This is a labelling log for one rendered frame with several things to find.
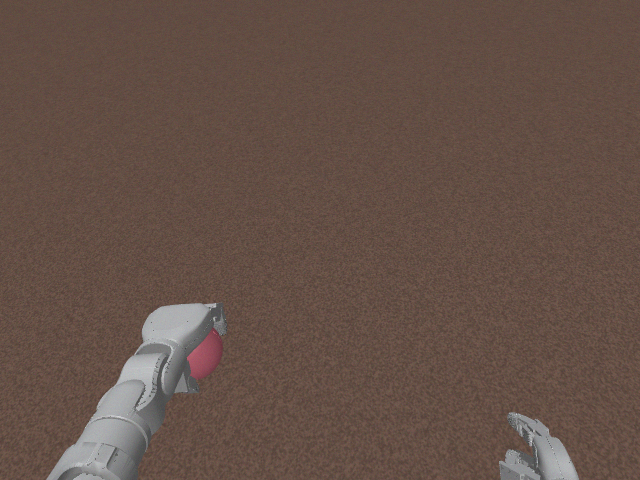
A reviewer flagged left robot arm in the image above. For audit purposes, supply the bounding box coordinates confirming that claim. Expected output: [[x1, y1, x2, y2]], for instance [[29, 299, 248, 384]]
[[46, 338, 187, 480]]

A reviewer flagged right robot hand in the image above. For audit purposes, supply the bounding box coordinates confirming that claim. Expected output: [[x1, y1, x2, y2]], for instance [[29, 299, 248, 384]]
[[499, 412, 579, 480]]

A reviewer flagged ball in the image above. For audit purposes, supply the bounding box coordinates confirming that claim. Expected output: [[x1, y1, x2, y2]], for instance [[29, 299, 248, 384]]
[[187, 328, 223, 380]]

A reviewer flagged left robot hand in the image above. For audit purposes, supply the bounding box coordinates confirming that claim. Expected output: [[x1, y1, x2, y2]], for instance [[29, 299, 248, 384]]
[[142, 303, 227, 394]]

